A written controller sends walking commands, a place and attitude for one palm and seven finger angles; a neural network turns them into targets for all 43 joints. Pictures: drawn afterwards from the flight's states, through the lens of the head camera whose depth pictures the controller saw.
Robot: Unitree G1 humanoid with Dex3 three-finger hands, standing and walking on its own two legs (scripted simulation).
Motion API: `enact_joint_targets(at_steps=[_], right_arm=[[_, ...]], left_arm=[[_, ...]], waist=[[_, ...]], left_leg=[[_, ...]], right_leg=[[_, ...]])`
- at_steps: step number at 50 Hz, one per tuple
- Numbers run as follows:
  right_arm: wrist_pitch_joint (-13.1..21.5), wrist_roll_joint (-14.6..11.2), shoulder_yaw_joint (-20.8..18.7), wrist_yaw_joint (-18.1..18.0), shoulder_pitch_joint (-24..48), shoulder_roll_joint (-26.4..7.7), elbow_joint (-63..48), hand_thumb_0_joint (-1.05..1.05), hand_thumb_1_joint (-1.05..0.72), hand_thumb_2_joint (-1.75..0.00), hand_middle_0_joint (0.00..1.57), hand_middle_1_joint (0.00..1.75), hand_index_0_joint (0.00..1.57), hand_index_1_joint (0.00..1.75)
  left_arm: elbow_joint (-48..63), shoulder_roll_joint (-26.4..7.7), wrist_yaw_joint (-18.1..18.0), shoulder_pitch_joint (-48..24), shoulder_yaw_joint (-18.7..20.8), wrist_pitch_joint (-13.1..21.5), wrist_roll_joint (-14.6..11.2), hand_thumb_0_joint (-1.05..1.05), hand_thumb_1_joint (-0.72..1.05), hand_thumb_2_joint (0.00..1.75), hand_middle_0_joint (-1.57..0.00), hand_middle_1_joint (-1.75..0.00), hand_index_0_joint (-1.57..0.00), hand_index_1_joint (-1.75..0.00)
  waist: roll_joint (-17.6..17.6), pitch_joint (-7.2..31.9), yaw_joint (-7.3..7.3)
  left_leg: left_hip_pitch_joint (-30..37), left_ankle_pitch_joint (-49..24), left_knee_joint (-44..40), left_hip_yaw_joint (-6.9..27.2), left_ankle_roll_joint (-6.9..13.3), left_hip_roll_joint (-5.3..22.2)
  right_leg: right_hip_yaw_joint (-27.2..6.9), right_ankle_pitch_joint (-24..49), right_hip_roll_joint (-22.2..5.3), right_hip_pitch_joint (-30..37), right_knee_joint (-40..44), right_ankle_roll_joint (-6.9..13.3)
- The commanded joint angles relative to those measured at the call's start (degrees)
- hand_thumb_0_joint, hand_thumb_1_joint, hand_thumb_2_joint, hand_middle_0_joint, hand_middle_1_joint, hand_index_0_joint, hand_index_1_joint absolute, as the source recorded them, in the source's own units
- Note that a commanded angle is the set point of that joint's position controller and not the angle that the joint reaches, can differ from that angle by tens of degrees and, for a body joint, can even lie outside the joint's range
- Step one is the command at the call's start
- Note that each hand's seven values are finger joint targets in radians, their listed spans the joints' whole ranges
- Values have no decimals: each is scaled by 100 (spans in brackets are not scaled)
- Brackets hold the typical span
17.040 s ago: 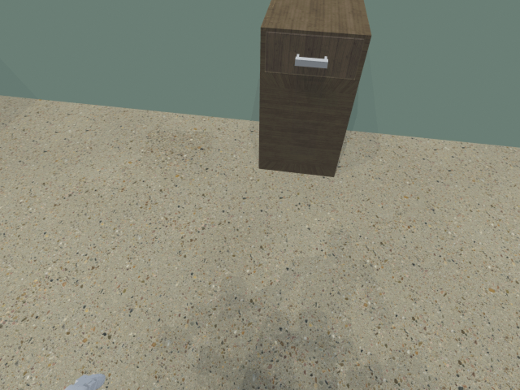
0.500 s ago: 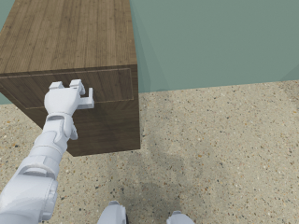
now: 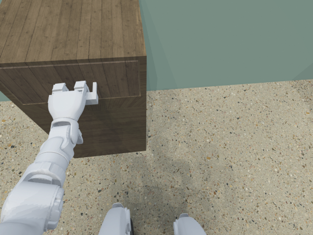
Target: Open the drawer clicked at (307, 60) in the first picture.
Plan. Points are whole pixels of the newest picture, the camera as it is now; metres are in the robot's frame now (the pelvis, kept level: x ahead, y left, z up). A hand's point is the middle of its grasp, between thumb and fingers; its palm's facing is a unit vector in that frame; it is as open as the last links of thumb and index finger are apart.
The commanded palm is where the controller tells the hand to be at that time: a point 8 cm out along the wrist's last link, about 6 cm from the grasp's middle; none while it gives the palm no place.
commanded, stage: lower the fingers behind the handle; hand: left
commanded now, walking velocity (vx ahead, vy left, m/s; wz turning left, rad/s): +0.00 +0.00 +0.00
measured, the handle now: (74, 93) +0.51 +0.23 -0.01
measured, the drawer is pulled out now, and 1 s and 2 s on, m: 0.00 0.00 0.06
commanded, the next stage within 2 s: close the thumb around the handle in 0.40 s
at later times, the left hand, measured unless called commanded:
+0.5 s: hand (74, 113) +0.45 +0.23 -0.03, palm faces -0.03 -0.04 -1.00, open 13.9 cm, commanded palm +0.44 +0.21 +0.02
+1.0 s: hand (76, 113) +0.45 +0.22 -0.03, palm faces -0.03 -0.04 -1.00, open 7.6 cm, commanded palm +0.43 +0.21 +0.02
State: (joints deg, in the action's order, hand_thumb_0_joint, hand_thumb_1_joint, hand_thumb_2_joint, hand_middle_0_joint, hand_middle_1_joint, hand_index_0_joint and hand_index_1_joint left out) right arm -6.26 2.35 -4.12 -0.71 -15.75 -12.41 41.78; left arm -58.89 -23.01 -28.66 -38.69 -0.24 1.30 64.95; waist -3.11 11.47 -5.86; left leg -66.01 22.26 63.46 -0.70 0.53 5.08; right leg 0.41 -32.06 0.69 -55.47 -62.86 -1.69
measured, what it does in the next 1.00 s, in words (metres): stands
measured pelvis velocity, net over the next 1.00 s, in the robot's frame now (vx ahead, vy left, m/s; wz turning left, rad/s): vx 0.00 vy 0.00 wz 0.00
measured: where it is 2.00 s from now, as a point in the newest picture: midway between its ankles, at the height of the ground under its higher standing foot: outside the picture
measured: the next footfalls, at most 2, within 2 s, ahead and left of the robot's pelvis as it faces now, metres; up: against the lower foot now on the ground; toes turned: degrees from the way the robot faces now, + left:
none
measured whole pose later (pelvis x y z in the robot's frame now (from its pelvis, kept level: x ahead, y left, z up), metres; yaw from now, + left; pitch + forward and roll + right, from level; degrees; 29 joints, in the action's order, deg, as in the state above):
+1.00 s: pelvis +0.00 +0.00 +0.00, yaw +0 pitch +25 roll -3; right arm -6.3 2.1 -4.0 -0.7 -16.3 -12.4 41.8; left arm -58.0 -23.0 -28.3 -38.3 -0.8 0.4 64.0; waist -3.6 11.4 -5.6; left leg -66.1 22.5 63.8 -0.5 0.2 5.2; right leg 0.4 -32.4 1.0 -55.7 -63.4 -1.4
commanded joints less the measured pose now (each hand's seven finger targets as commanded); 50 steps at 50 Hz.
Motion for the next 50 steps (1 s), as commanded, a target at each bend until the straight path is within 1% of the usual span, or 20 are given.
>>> enact_joint_targets(at_steps=[1,4,5,7,8,9,13,16,18,20,22,25,27,29,30,31,34,41,43,50], right_arm=[[48,35,-339,-40,-739,-977,-343,0,-90,-90,20,30,20,30],[34,21,-336,-49,-754,-978,-363,0,-90,-90,20,30,20,30],[33,19,-317,-65,-748,-986,-352,0,-90,-90,20,30,20,30],[43,-3,-286,-94,-761,-1001,-333,0,-90,-90,20,30,20,30],[51,3,-270,-107,-745,-1011,-328,0,-90,-90,20,30,20,30],[51,-26,-279,-111,-740,-992,-358,0,-90,-90,20,30,20,30],[101,-23,-268,-136,-780,-978,-310,0,-90,-90,20,30,20,30],[122,-9,-303,-119,-814,-969,-336,0,-90,-90,20,30,20,30],[123,-1,-314,-110,-820,-957,-299,0,-90,-90,20,30,20,30],[115,-9,-303,-121,-830,-993,-289,0,-90,-90,20,30,20,30],[118,-11,-309,-122,-825,-991,-284,0,-90,-90,20,30,20,30],[116,2,-319,-107,-860,-1007,-267,0,-90,-90,20,30,20,30],[107,-6,-315,-98,-838,-989,-276,0,-90,-90,20,30,20,30],[109,-11,-316,-92,-848,-992,-278,0,-90,-90,20,30,20,30],[99,4,-317,-101,-859,-1011,-271,0,-90,-90,20,30,20,30],[93,-11,-314,-90,-837,-986,-294,0,-90,-90,20,30,20,30],[79,-18,-305,-100,-826,-990,-292,0,-90,-90,20,30,20,30],[78,4,-339,-83,-797,-954,-304,0,-90,-90,20,30,20,30],[74,20,-339,-76,-784,-949,-313,0,-90,-90,20,30,20,30],[67,18,-330,-60,-786,-965,-303,0,-90,-90,20,30,20,30]], left_arm=[[1068,-1123,-228,-2113,210,-96,40,0,-50,30,-30,-120,-30,-120],[1029,-1234,-200,-1960,325,-147,-23,0,-50,30,-30,-120,-30,-120],[984,-1209,-177,-2071,238,-174,-51,0,-50,30,-30,-120,-30,-120],[901,-1407,-146,-2188,302,-192,-63,0,-50,30,-30,-120,-30,-120],[921,-1541,-115,-2203,399,-175,-80,0,-50,30,-30,-120,-30,-120],[916,-1419,-93,-2119,302,-159,-54,0,-50,30,-30,-120,-30,-120],[921,-1382,-13,-2353,215,-81,-91,0,-50,30,-30,-120,-30,-120],[1085,-1314,-4,-2099,263,22,-109,0,-50,30,-30,-120,-30,-120],[1037,-1210,4,-2109,210,47,-138,0,-50,30,-30,-120,-30,-120],[938,-1376,-33,-2066,294,43,-93,0,-50,30,-30,-120,-30,-120],[900,-1322,-74,-2164,223,15,-59,0,-50,30,-30,-120,-30,-120],[1028,-1376,-110,-2257,269,-11,-75,0,-50,30,-30,-120,-30,-120],[987,-1247,-106,-2193,183,-60,-94,0,-39,35,-31,-121,-31,-121],[992,-1289,-96,-2226,227,-68,-110,0,-28,40,-32,-122,-32,-122],[1019,-1416,-91,-2157,329,-79,-103,0,-22,42,-32,-123,-32,-123],[1053,-1242,-75,-2155,191,-86,-113,0,-16,44,-32,-124,-32,-124],[1027,-1341,-42,-2103,261,-66,-85,0,0,52,-34,-125,-34,-125],[1195,-1049,-80,-2055,109,1,-85,0,40,68,-36,-130,-36,-130],[1181,-1107,-110,-1896,215,-4,-98,0,51,73,-37,-131,-37,-131],[1050,-1046,-187,-2072,111,-140,-61,0,90,90,-40,-135,-40,-135]], waist=[[-393,2466,-65],[-272,2598,-23],[-247,2385,-103],[-6,2255,-133],[-139,2295,-81],[-166,2407,-83],[-248,2233,-167],[-345,2499,-58],[-243,2403,-125],[-136,2295,-114],[-121,2226,-161],[-373,2455,-112],[-333,2434,-127],[-241,2495,-136],[-318,2501,-68],[-321,2541,-109],[-262,2444,-72],[-306,2409,-112],[-328,2520,-33],[-223,2330,-136]], left_leg=[[3331,-1607,-458,130,96,-316],[3375,-1620,-463,122,107,-313],[3220,-1451,-469,108,126,-322],[2910,-1200,-462,66,167,-345],[2953,-1229,-491,90,148,-346],[3047,-1242,-493,76,154,-349],[2956,-1140,-476,96,150,-343],[3169,-1415,-433,80,138,-326],[3097,-1458,-409,98,148,-324],[2946,-1300,-397,94,159,-326],[2875,-1201,-393,82,163,-340],[3111,-1357,-399,114,135,-328],[3096,-1375,-399,94,136,-336],[3134,-1441,-398,101,145,-324],[3158,-1521,-400,102,131,-325],[3186,-1532,-408,77,145,-335],[3153,-1499,-436,90,132,-329],[3301,-1634,-438,103,124,-311],[3349,-1751,-440,119,113,-319],[3209,-1562,-443,93,137,-321]], right_leg=[[357,1703,386,-317,838,380],[344,1729,393,-187,853,366],[330,1658,389,-193,911,357],[290,1580,371,-30,966,325],[291,1563,370,-39,928,345],[285,1560,375,-107,934,335],[287,1485,365,-194,929,347],[298,1657,378,-171,884,356],[301,1703,375,-169,887,353],[298,1602,382,-197,890,346],[291,1538,377,-243,906,339],[311,1591,388,-292,849,363],[309,1623,390,-253,876,358],[301,1697,389,-212,876,336],[314,1748,388,-164,853,361],[295,1781,390,-139,896,343],[307,1740,390,-157,890,347],[327,1814,387,-223,902,354],[329,1878,397,-141,863,375],[320,1809,392,-156,925,352]])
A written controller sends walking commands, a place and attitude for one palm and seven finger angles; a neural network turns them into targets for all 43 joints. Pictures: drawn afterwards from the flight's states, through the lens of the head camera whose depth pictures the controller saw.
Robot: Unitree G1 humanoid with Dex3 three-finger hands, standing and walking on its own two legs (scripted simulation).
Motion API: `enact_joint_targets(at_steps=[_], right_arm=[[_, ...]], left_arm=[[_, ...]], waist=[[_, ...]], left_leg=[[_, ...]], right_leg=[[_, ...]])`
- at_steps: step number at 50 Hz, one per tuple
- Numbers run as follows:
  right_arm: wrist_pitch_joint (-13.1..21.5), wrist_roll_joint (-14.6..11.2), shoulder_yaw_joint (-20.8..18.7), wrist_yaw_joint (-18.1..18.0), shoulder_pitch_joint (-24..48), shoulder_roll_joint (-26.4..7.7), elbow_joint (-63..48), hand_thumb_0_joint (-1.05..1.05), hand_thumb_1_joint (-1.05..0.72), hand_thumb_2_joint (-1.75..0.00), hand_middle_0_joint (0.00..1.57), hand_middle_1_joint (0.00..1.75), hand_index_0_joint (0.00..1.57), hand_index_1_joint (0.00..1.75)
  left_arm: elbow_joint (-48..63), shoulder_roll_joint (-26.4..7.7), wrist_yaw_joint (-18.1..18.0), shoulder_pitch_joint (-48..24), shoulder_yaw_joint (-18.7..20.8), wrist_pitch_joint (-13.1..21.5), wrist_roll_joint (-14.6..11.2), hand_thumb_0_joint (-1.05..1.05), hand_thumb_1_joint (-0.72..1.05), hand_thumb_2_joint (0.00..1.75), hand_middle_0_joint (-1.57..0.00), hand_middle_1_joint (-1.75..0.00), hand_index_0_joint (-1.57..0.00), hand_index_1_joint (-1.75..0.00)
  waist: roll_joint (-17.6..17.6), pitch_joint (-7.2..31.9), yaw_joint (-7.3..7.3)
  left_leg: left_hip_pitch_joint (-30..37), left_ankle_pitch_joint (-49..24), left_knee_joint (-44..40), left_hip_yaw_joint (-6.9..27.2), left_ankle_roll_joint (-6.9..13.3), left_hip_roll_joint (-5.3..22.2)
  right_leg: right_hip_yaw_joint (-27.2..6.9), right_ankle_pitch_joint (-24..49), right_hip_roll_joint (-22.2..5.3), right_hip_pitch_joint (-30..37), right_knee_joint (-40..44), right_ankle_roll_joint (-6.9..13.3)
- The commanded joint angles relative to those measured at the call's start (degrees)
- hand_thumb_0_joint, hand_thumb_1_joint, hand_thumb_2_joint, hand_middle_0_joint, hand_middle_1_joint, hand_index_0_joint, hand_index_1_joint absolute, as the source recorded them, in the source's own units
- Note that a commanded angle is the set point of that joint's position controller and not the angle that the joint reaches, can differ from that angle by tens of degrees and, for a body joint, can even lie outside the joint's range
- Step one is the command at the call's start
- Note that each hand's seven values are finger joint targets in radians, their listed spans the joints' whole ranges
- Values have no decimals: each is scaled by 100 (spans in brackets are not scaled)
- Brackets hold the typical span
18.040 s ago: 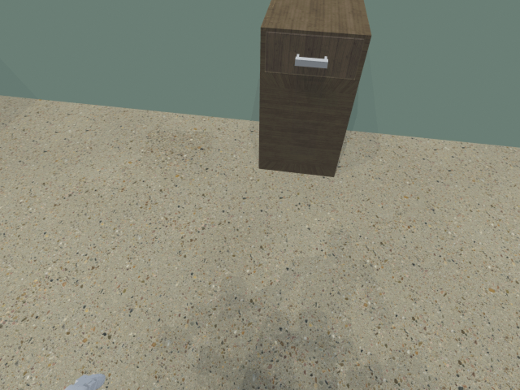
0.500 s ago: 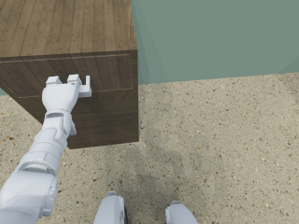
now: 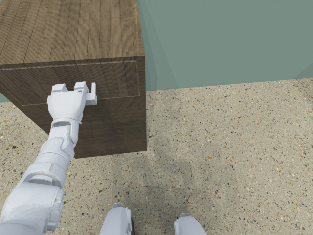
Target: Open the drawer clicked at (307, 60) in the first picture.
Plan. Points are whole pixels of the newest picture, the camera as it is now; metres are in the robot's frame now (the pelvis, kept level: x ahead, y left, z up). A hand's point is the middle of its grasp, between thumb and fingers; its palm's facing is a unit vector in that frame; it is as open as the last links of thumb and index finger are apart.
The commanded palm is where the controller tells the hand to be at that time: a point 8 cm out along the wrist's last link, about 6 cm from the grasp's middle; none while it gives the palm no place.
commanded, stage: close the thumb around the handle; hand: left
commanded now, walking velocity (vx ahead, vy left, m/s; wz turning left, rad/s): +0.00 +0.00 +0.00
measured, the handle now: (73, 93) +0.51 +0.23 -0.01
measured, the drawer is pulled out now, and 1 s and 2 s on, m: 0.00 0.06 0.20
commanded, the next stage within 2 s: pull the drawer open in 0.20 s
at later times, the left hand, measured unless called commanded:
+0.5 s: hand (75, 114) +0.45 +0.22 -0.03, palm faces -0.04 -0.04 -1.00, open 6.2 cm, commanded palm +0.41 +0.22 +0.02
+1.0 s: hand (74, 132) +0.39 +0.22 -0.03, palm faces -0.03 -0.07 -1.00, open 6.2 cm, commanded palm +0.35 +0.21 +0.02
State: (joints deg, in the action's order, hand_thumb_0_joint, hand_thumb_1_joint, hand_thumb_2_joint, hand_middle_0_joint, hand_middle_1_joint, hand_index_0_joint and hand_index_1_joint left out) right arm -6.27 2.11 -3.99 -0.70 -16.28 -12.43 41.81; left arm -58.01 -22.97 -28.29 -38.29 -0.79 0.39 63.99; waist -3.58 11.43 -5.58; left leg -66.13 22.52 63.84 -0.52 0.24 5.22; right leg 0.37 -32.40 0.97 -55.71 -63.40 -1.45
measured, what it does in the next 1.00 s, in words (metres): stands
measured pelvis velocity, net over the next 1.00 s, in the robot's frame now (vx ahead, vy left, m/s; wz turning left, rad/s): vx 0.03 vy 0.00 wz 0.00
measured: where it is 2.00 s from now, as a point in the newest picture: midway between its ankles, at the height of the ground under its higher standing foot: outside the picture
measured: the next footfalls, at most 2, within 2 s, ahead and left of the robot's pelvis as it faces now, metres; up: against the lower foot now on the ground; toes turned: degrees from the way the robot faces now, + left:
none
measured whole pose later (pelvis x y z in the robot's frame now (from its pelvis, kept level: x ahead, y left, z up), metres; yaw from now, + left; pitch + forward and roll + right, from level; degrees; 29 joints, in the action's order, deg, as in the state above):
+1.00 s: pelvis +0.03 +0.00 +0.02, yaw +0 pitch +21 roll -2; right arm -7.7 1.5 -4.2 -0.5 -12.0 -12.2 38.6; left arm -39.5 -18.4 -30.0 -16.8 -3.4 -0.6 63.4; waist -2.8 11.6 -2.7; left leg -56.7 23.9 59.2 -2.0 0.1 4.9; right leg -0.8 -32.8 0.5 -46.6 -58.0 -1.4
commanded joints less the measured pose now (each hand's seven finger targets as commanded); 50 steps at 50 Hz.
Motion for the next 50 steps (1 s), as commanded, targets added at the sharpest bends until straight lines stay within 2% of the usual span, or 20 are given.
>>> enact_joint_targets(at_steps=[1,9,11,15,16,17,19,20,22,25,29,32,35,36,38,39,45,46,49,50], right_arm=[[64,30,-338,-67,-741,-967,-315,0,-90,-90,20,30,20,30],[61,13,-319,-100,-735,-957,-309,0,-90,-90,20,30,20,30],[67,6,-314,-111,-730,-959,-308,0,-90,-90,20,30,20,30],[86,13,-320,-117,-732,-968,-295,0,-90,-90,20,30,20,30],[72,3,-310,-111,-730,-963,-316,0,-90,-90,20,30,20,30],[72,2,-314,-107,-707,-949,-345,0,-90,-90,20,30,20,30],[64,-12,-314,-93,-691,-950,-373,0,-90,-90,20,30,20,30],[48,-5,-315,-98,-660,-953,-391,0,-90,-90,20,30,20,30],[42,-8,-334,-83,-633,-923,-418,0,-90,-90,20,30,20,30],[15,-17,-332,-65,-594,-923,-477,0,-90,-90,20,30,20,30],[-13,-24,-349,-45,-500,-892,-525,0,-90,-90,20,30,20,30],[-25,-26,-360,-36,-419,-871,-578,0,-90,-90,20,30,20,30],[-35,-12,-366,-42,-354,-879,-614,0,-90,-90,20,30,20,30],[-38,-25,-359,-30,-288,-858,-643,0,-90,-90,20,30,20,30],[-21,-16,-361,-23,-254,-850,-637,0,-90,-90,20,30,20,30],[-33,-25,-358,-22,-221,-858,-647,0,-90,-90,20,30,20,30],[-30,-23,-342,-44,-68,-844,-735,0,-90,-90,20,30,20,30],[-35,-27,-333,-45,-7,-839,-757,0,-90,-90,20,30,20,30],[-34,-32,-319,-26,90,-815,-852,0,-90,-90,20,30,20,30],[-13,-32,-326,-10,101,-812,-917,0,-90,-90,20,30,20,30]], left_arm=[[978,-1190,-215,-2098,269,-50,43,0,90,90,-40,-135,-40,-135],[1023,-1266,-108,-2128,289,-12,-15,0,90,90,-40,-135,-40,-135],[937,-1328,-100,-2065,335,-12,-39,0,90,90,-40,-135,-40,-135],[949,-1320,-102,-2098,321,31,-40,0,90,90,-40,-135,-40,-135],[893,-1377,-101,-1956,371,28,-10,0,90,90,-40,-135,-40,-135],[848,-1179,-88,-1793,253,8,-42,0,90,90,-40,-135,-40,-135],[972,-1343,-70,-1543,447,69,-73,0,90,90,-40,-135,-40,-135],[918,-1330,-52,-1317,448,46,-92,0,90,90,-40,-135,-40,-135],[1130,-1120,-47,-1251,309,83,-87,0,90,90,-40,-135,-40,-135],[1195,-1159,-45,-729,444,99,-161,0,90,90,-40,-135,-40,-135],[1521,-1031,-76,-257,423,139,-129,0,90,90,-40,-135,-40,-135],[1751,-848,-128,175,337,109,-169,0,90,90,-40,-135,-40,-135],[2032,-976,-201,577,501,89,-163,0,90,90,-40,-135,-40,-135],[2159,-783,-220,662,353,71,-165,0,90,90,-40,-135,-40,-135],[2250,-697,-255,679,290,1,-184,0,90,90,-40,-135,-40,-135],[2302,-790,-292,775,387,-6,-141,0,90,90,-40,-135,-40,-135],[2461,-666,-351,1178,324,-185,-141,0,90,90,-40,-135,-40,-135],[2624,-649,-353,1154,283,-186,-125,0,90,90,-40,-135,-40,-135],[2830,-500,-353,1537,213,-252,-129,0,90,90,-40,-135,-40,-135],[2895,-316,-338,1766,79,-289,-177,0,90,90,-40,-135,-40,-135]], waist=[[-133,2382,-129],[-190,2514,-115],[-37,2374,-129],[-178,2352,-133],[-135,2356,-64],[-46,2263,-84],[-55,2531,61],[-34,2404,93],[-170,2483,93],[-41,2420,226],[-15,2537,306],[128,2347,319],[96,2321,409],[125,2321,383],[99,2165,331],[107,2204,380],[158,1994,392],[98,2118,403],[101,2139,445],[34,2008,451]], left_leg=[[3211,-1592,-496,59,166,-335],[3193,-1720,-460,32,172,-350],[3031,-1594,-454,2,196,-361],[3042,-1567,-440,1,194,-361],[3003,-1536,-468,-4,179,-376],[2981,-1519,-490,-17,192,-382],[3099,-1681,-506,-34,181,-377],[3037,-1679,-515,-62,184,-387],[3151,-1773,-527,-76,170,-385],[3146,-1854,-594,-110,172,-388],[3317,-2137,-636,-127,151,-380],[3234,-2118,-691,-177,164,-410],[3347,-2316,-736,-174,149,-400],[3352,-2334,-742,-199,157,-418],[3362,-2349,-767,-169,151,-411],[3420,-2349,-780,-184,143,-408],[3462,-2336,-830,-174,154,-434],[3545,-2393,-834,-182,148,-432],[3714,-2576,-865,-153,136,-428],[3702,-2554,-890,-157,140,-443]], right_leg=[[316,1869,361,-60,988,318],[270,2060,352,57,950,309],[253,2032,345,138,1006,290],[253,1974,344,51,993,304],[257,1936,349,100,981,307],[262,1950,355,140,1031,310],[253,2117,354,297,976,306],[247,2167,360,361,999,316],[259,2246,359,356,992,322],[259,2389,369,567,1018,326],[268,2672,371,695,986,325],[251,2821,365,901,1076,321],[265,3006,363,1036,1061,335],[256,3070,356,1060,1097,321],[274,3039,348,1047,1116,333],[274,3026,351,1020,1115,321],[283,3059,341,1123,1186,329],[276,3088,334,1143,1178,324],[298,3150,339,1177,1183,333],[315,3139,346,1208,1223,346]])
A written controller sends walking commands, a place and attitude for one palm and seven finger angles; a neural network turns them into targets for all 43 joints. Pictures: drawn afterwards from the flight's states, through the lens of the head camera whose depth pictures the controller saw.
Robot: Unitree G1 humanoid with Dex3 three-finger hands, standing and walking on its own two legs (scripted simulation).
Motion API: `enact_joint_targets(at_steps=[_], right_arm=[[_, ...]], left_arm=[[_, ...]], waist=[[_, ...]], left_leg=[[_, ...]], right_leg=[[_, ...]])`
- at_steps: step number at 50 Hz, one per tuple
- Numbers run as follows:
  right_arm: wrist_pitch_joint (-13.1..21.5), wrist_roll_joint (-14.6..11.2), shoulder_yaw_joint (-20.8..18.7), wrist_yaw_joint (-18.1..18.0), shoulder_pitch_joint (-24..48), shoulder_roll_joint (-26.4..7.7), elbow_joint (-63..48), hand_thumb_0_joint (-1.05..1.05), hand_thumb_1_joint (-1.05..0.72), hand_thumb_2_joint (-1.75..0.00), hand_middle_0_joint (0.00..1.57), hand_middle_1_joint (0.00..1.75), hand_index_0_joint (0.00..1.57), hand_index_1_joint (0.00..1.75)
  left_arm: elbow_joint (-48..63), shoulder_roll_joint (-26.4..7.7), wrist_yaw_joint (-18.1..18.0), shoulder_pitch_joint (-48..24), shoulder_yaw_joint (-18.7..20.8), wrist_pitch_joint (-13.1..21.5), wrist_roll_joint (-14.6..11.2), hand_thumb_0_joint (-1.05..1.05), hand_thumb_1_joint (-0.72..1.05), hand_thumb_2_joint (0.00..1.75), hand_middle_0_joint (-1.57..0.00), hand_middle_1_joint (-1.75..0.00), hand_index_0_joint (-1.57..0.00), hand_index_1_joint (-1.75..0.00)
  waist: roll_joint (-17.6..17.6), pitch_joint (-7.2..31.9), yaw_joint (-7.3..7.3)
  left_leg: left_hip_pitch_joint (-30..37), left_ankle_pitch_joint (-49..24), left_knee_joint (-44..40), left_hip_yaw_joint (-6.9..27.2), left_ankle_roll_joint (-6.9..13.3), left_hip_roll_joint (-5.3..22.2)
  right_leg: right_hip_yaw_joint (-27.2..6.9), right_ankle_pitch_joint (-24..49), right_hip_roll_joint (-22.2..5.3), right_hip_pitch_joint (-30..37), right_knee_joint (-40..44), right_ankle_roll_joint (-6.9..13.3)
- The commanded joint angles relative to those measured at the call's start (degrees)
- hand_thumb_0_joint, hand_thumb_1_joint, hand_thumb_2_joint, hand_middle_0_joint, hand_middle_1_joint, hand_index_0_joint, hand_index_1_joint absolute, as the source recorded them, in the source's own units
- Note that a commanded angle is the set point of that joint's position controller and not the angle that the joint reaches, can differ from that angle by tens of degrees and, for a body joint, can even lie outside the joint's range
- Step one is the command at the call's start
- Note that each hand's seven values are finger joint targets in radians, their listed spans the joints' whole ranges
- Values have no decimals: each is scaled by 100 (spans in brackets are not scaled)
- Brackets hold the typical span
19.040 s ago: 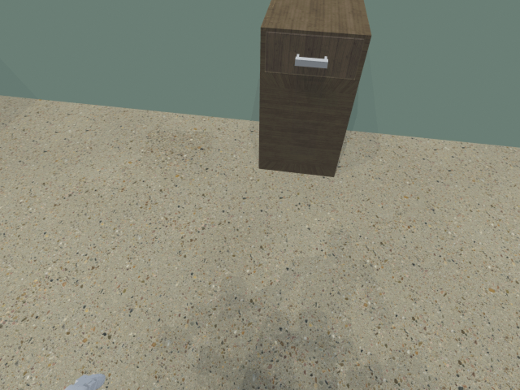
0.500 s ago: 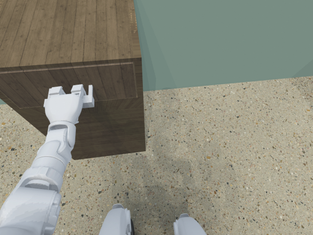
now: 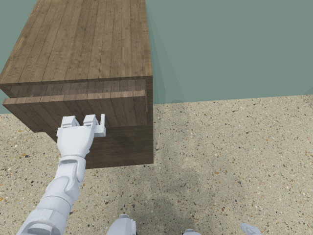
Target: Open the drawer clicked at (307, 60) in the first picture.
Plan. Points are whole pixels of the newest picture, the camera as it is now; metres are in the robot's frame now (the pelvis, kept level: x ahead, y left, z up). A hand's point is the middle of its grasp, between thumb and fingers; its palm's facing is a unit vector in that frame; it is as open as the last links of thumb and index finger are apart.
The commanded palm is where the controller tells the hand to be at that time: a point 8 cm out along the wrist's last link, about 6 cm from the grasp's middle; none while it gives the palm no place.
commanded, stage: pull the drawer open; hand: left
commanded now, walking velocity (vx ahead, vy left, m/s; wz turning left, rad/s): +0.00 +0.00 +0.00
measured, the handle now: (83, 125) +0.42 +0.23 -0.03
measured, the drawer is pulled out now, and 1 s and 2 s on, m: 0.06 0.20 0.30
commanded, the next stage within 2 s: none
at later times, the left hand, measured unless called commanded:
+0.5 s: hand (81, 170) +0.29 +0.21 -0.05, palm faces -0.03 -0.08 -1.00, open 6.2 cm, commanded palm +0.25 +0.21 +0.00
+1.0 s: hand (78, 198) +0.22 +0.20 -0.05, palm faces -0.01 -0.08 -1.00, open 6.2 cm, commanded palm +0.19 +0.20 +0.00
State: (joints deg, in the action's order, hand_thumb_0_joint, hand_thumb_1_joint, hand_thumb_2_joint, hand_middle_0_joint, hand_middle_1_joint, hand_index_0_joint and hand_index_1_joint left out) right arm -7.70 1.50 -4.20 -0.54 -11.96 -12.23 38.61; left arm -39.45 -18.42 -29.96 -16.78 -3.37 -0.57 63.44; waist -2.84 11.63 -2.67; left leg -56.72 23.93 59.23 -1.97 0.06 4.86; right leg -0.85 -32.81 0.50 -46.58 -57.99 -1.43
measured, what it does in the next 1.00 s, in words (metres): stands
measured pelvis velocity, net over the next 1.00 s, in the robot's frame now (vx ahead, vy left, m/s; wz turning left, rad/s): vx -0.02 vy -0.02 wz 0.02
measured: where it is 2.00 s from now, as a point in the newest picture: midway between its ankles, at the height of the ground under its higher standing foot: outside the picture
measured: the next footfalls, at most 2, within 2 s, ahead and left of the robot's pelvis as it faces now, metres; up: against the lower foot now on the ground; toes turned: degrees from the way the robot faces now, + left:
none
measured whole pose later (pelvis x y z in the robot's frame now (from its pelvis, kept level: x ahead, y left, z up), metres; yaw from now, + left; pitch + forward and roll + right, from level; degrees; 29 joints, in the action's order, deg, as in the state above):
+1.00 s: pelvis -0.02 -0.02 -0.01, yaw +1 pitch +16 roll -1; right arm -6.2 2.8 -2.5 -0.1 -7.4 -12.3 34.6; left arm -15.7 -16.6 -32.0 11.0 -6.9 -1.3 63.5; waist -3.5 10.8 0.1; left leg -54.4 23.9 62.2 -0.3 -1.2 4.6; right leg 0.5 -34.6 0.6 -44.5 -63.0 -0.1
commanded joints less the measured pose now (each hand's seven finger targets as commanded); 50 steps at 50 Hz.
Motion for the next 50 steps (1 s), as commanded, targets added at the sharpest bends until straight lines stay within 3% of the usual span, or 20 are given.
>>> enact_joint_targets(at_steps=[1,5,7,9,10,11,13,15,17,18,21,23,25,30,35,39,42,47,48,50], right_arm=[[127,20,-294,-18,-261,-831,-601,0,-90,-90,20,30,20,30],[153,38,-268,-16,-170,-815,-717,0,-90,-90,20,30,20,30],[165,42,-268,-20,-116,-812,-723,0,-90,-90,20,30,20,30],[163,50,-245,-36,-39,-810,-739,0,-90,-90,20,30,20,30],[187,52,-246,-24,-55,-806,-805,0,-90,-90,20,30,20,30],[193,57,-242,-14,9,-799,-796,0,-90,-90,20,30,20,30],[199,76,-231,-18,36,-797,-815,0,-90,-90,20,30,20,30],[210,68,-226,-5,108,-782,-863,0,-90,-90,20,30,20,30],[224,71,-218,-6,126,-781,-866,0,-90,-90,20,30,20,30],[228,87,-209,-13,178,-786,-884,0,-90,-90,20,30,20,30],[234,78,-186,-15,248,-758,-902,0,-90,-90,20,30,20,30],[262,105,-182,-19,273,-764,-922,0,-90,-90,20,30,20,30],[276,103,-185,-3,312,-746,-984,0,-90,-90,20,30,20,30],[294,114,-170,23,437,-733,-1049,0,-90,-90,20,30,20,30],[316,139,-152,53,545,-715,-1131,0,-90,-90,20,30,20,30],[310,156,-123,39,678,-703,-1134,0,-90,-90,20,30,20,30],[346,156,-114,30,711,-682,-1173,0,-90,-90,20,30,20,30],[389,158,-89,-2,776,-666,-1186,0,-90,-90,20,30,20,30],[392,166,-81,0,787,-676,-1205,0,-90,-90,20,30,20,30],[385,148,-65,12,832,-649,-1270,0,-90,-90,20,30,20,30]], left_arm=[[1138,-744,-168,-430,295,-195,-114,0,90,90,-40,-135,-40,-135],[1390,-712,-172,-25,284,-229,-114,0,90,90,-40,-135,-40,-135],[1434,-665,-178,31,256,-240,-127,0,90,90,-40,-135,-40,-135],[1536,-853,-191,172,428,-225,-86,0,90,90,-40,-135,-40,-135],[1651,-689,-191,350,290,-238,-106,0,90,90,-40,-135,-40,-135],[1821,-682,-205,241,263,-209,-116,0,90,90,-40,-135,-40,-135],[1816,-772,-224,654,412,-234,-109,0,90,90,-40,-135,-40,-135],[2034,-610,-242,683,237,-227,-104,0,90,90,-40,-135,-40,-135],[2003,-696,-263,857,341,-247,-124,0,90,90,-40,-135,-40,-135],[2157,-876,-278,933,507,-230,-122,0,90,90,-40,-135,-40,-135],[2298,-785,-300,1101,434,-235,-131,0,90,90,-40,-135,-40,-135],[2397,-889,-310,1397,568,-231,-149,0,90,90,-40,-135,-40,-135],[2531,-703,-329,1661,413,-231,-146,0,90,90,-40,-135,-40,-135],[2804,-749,-390,2044,487,-195,-139,0,90,90,-40,-135,-40,-135],[3157,-583,-449,2271,314,-199,-119,0,90,90,-40,-135,-40,-135],[3322,-723,-500,2412,455,-186,-99,0,90,90,-40,-135,-40,-135],[3395,-592,-506,2415,306,-201,-110,0,90,90,-40,-135,-40,-135],[3460,-657,-524,2401,348,-191,-92,0,90,90,-40,-135,-40,-135],[3508,-734,-524,2574,446,-205,-82,0,90,90,-40,-135,-40,-135],[3583,-538,-508,2638,216,-237,-87,0,90,90,-40,-135,-40,-135]], waist=[[34,1962,118],[-80,1859,183],[62,1788,129],[148,1872,197],[-18,1782,219],[45,1855,173],[108,1849,255],[15,1741,209],[173,1614,232],[57,1717,300],[124,1668,277],[107,1674,351],[129,1574,324],[101,1507,393],[43,1455,351],[108,1474,395],[73,1268,337],[68,1240,368],[45,1315,436],[-1,1169,387]], left_leg=[[2794,-2677,-428,-10,164,-393],[2791,-2597,-459,-1,156,-408],[2727,-2475,-441,-20,171,-413],[2700,-2473,-438,-16,164,-416],[2721,-2475,-465,-8,161,-428],[2746,-2442,-437,-18,167,-416],[2692,-2485,-432,0,160,-420],[2700,-2324,-431,-7,161,-423],[2587,-2175,-437,-15,170,-436],[2613,-2252,-426,-22,165,-430],[2541,-2128,-400,-51,164,-452],[2516,-2211,-386,-41,160,-455],[2532,-2133,-386,-32,163,-456],[2479,-1963,-369,-10,152,-462],[2488,-1857,-316,17,156,-457],[2452,-1720,-288,17,151,-458],[2368,-1467,-287,38,156,-465],[2341,-1257,-276,59,162,-470],[2359,-1303,-302,84,151,-452],[2353,-1205,-304,77,157,-467]], right_leg=[[430,3168,386,246,710,332],[441,3117,385,306,703,350],[426,3113,373,330,735,334],[402,3166,359,399,703,327],[433,3115,368,394,702,350],[418,3149,354,389,709,335],[412,3187,364,476,682,347],[415,3052,353,366,696,340],[417,2999,353,417,716,339],[381,3081,348,493,691,356],[373,3112,328,495,679,332],[357,3273,328,611,653,355],[380,3179,326,530,648,348],[374,2961,328,458,602,362],[376,2840,315,335,565,364],[337,2715,294,289,548,356],[365,2415,292,150,572,356],[348,2096,287,35,578,363],[357,2077,302,74,554,387],[357,1977,293,-14,587,382]])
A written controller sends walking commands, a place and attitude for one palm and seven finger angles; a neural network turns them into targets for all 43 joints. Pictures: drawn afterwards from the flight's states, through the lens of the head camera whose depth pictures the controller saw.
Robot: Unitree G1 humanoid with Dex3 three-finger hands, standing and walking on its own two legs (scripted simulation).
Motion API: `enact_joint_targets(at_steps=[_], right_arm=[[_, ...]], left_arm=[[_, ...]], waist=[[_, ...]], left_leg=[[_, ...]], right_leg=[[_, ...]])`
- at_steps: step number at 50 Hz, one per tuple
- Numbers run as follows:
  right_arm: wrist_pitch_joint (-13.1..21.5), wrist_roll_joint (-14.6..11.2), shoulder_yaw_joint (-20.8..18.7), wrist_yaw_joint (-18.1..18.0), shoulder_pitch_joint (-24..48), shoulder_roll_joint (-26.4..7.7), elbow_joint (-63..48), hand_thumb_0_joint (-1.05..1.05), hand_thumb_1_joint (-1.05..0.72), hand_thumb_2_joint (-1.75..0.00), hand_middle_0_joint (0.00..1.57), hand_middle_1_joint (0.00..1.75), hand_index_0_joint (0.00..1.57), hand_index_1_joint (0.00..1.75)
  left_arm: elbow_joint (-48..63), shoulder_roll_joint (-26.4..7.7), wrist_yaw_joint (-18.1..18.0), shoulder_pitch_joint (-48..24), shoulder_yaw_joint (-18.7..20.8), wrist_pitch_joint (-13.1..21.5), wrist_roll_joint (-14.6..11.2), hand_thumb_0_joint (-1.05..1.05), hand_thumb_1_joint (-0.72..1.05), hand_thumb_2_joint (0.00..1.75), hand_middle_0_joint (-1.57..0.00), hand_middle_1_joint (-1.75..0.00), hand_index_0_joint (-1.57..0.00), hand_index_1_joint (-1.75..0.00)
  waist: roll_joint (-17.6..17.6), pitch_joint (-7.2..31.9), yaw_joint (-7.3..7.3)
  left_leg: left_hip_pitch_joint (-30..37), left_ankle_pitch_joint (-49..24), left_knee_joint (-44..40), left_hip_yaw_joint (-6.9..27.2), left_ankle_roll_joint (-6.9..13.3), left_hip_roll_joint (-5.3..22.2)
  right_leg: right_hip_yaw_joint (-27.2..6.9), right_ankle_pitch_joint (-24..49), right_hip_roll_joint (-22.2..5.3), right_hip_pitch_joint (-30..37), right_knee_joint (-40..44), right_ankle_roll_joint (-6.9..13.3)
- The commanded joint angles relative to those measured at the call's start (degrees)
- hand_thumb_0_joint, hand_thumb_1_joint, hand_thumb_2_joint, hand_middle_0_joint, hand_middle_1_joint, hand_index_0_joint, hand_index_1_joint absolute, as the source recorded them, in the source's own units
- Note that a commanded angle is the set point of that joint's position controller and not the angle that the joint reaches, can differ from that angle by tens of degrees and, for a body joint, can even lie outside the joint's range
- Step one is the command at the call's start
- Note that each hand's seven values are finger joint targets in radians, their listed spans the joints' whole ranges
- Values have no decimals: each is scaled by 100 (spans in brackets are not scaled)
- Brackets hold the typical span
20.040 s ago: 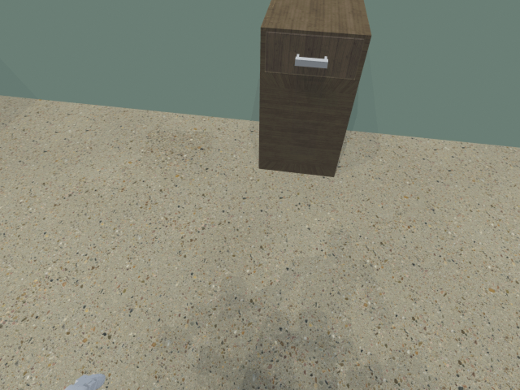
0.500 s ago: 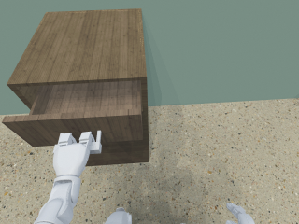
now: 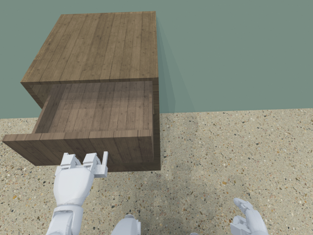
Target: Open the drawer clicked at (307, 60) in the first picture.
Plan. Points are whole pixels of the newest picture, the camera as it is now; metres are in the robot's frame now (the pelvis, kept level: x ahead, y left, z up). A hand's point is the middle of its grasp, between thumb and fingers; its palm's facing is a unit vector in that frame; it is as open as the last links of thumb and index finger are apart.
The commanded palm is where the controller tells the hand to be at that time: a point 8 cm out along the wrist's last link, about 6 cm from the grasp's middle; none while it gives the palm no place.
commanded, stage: pull the drawer open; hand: left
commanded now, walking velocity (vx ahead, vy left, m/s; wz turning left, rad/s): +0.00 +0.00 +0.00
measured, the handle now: (83, 163) +0.31 +0.22 -0.02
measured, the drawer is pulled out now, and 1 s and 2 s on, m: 0.20 0.30 0.30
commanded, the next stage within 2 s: open the thumb to release the handle in 1.14 s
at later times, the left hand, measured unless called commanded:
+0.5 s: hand (80, 204) +0.21 +0.21 -0.04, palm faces -0.03 -0.11 -0.99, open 6.2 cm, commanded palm +0.17 +0.22 +0.01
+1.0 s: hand (75, 230) +0.15 +0.21 -0.04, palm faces -0.06 -0.12 -0.99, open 6.3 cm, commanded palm +0.11 +0.21 +0.01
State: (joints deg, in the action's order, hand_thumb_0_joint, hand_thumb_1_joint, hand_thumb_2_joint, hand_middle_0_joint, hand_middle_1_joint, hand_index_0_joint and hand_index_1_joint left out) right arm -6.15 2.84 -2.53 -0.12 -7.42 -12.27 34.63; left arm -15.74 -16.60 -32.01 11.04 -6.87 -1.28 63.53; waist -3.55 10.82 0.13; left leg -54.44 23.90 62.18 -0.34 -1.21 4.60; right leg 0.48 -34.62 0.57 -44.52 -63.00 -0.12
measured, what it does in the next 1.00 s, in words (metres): stands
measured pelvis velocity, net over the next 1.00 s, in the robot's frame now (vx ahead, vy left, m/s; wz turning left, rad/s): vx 0.00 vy -0.01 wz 0.01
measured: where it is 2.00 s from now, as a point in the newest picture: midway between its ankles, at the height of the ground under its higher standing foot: outside the picture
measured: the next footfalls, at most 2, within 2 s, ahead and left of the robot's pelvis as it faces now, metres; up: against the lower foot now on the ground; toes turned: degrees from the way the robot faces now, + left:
none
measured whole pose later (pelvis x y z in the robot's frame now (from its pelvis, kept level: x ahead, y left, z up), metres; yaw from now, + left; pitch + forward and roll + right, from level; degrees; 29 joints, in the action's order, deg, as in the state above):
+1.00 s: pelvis +0.00 -0.01 -0.02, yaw +0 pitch +17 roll +0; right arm -6.9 4.0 -1.3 2.1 -5.7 -11.7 29.2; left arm 1.7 -18.0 -32.2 33.9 -4.6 5.3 63.0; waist -3.5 11.8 3.0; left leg -58.1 25.8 67.1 0.5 -2.2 4.6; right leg 0.9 -37.7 0.8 -48.4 -69.3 1.0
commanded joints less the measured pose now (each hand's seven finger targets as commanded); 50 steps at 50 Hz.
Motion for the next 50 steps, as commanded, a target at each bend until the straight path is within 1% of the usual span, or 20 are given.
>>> enact_joint_targets(at_steps=[1,3,7,10,13,17,18,22,24,25,29,33,35,38,40,43,44,45,49,50], right_arm=[[227,20,-218,-23,393,-641,-852,0,-90,-90,20,30,20,30],[245,23,-210,-47,407,-653,-862,0,-90,-90,20,30,20,30],[243,14,-196,-32,428,-614,-944,0,-90,-90,20,30,20,30],[246,21,-191,-28,433,-612,-974,0,-90,-90,20,30,20,30],[247,18,-169,5,483,-617,-1028,0,-90,-90,20,30,20,30],[226,41,-168,34,502,-607,-1076,0,-90,-90,20,30,20,30],[227,46,-160,45,524,-615,-1090,0,-90,-90,20,30,20,30],[211,63,-171,78,540,-604,-1136,0,-90,-90,20,30,20,30],[202,77,-149,111,577,-605,-1171,0,-90,-90,20,30,20,30],[212,66,-164,115,544,-602,-1229,0,-90,-90,20,30,20,30],[189,83,-137,143,615,-597,-1259,0,-90,-90,20,30,20,30],[202,84,-132,149,625,-557,-1330,0,-90,-90,20,30,20,30],[198,89,-139,154,628,-559,-1365,0,-90,-90,20,30,20,30],[190,109,-124,153,684,-535,-1366,0,-90,-90,20,30,20,30],[181,102,-120,166,687,-519,-1400,0,-90,-90,20,30,20,30],[185,116,-115,177,680,-517,-1435,0,-90,-90,20,30,20,30],[183,130,-96,199,712,-505,-1451,0,-90,-90,20,30,20,30],[189,122,-117,185,690,-496,-1477,0,-90,-90,20,30,20,30],[184,150,-89,207,770,-461,-1477,0,-90,-90,20,30,20,30],[189,132,-110,188,749,-438,-1502,0,-90,-90,20,30,20,30]], left_arm=[[1262,-750,-295,-204,571,-161,-116,0,90,90,-40,-135,-40,-135],[1208,-884,-268,-12,727,-193,-123,0,90,90,-40,-135,-40,-135],[1335,-757,-218,328,585,-169,-135,0,90,90,-40,-135,-40,-135],[1442,-785,-205,502,621,-145,-154,0,90,90,-40,-135,-40,-135],[1522,-892,-201,1007,785,-140,-193,0,90,90,-40,-135,-40,-135],[1690,-814,-209,1267,698,-65,-181,0,90,90,-40,-135,-40,-135],[1745,-935,-228,1412,844,-57,-171,0,90,90,-40,-135,-40,-135],[1839,-896,-265,1734,845,10,-163,0,90,90,-40,-135,-40,-135],[2009,-926,-288,1849,856,53,-147,0,90,90,-40,-135,-40,-135],[1993,-841,-290,2068,786,44,-168,0,90,90,-40,-135,-40,-135],[2130,-960,-305,2202,936,104,-177,0,90,90,-40,-135,-40,-135],[2177,-933,-278,2620,989,178,-222,0,90,90,-40,-135,-40,-135],[2243,-900,-274,2629,922,237,-195,0,90,90,-40,-135,-40,-135],[2293,-1050,-276,2824,1134,313,-202,0,90,90,-40,-135,-40,-135],[2316,-974,-268,2885,1055,365,-185,0,90,90,-40,-135,-40,-135],[2468,-1001,-258,2890,1076,406,-195,0,90,90,-40,-135,-40,-135],[2490,-1025,-260,3051,1106,443,-202,0,90,90,-40,-135,-40,-135],[2491,-921,-248,3170,1002,455,-207,0,90,90,-40,-135,-40,-135],[2564,-1032,-219,3328,1131,562,-241,0,90,90,-40,-135,-40,-135],[2543,-965,-208,3509,1099,576,-254,0,90,90,-40,-135,-40,-135]], waist=[[179,1358,109],[214,1307,157],[197,1245,182],[202,1199,180],[167,1184,273],[212,1115,248],[135,1164,313],[253,1168,317],[114,1289,359],[151,1141,338],[224,1257,398],[374,1168,409],[289,1019,380],[370,1106,444],[202,967,448],[166,1026,427],[238,1146,492],[241,1075,462],[362,1073,494],[278,953,516]], left_leg=[[2119,-1171,-590,-80,289,-438],[2052,-1174,-593,-80,293,-431],[2023,-1108,-593,-85,292,-451],[1960,-1085,-562,-88,298,-444],[1926,-1156,-572,-87,287,-442],[1831,-1148,-468,-87,291,-453],[1842,-1211,-486,-81,280,-445],[1751,-1226,-375,-89,285,-460],[1820,-1295,-356,-93,272,-451],[1764,-1258,-343,-88,292,-466],[1729,-1284,-283,-91,284,-468],[1596,-1297,-249,-67,300,-481],[1560,-1146,-212,-85,313,-487],[1534,-1163,-180,-77,308,-485],[1483,-1071,-162,-74,305,-501],[1544,-1072,-154,-62,314,-481],[1580,-1097,-121,-77,303,-501],[1506,-1069,-105,-76,327,-503],[1433,-1020,-29,-87,320,-523],[1316,-973,-48,-87,340,-527]], right_leg=[[224,2120,274,-203,1084,233],[188,2191,278,-119,1106,247],[207,2104,277,-148,1087,246],[179,2162,269,-135,1072,244],[158,2271,274,-62,1052,267],[162,2349,266,-148,957,257],[140,2398,273,-101,939,279],[125,2533,267,-143,838,262],[116,2527,260,-198,771,274],[156,2541,266,-190,790,276],[106,2589,248,-217,719,274],[126,2738,247,-134,695,278],[111,2565,239,-265,715,269],[63,2583,242,-260,698,281],[97,2441,244,-354,663,284],[81,2371,237,-409,685,298],[61,2355,237,-437,641,290],[98,2418,234,-387,647,289],[-28,2409,213,-477,645,289],[44,2463,212,-352,645,292]])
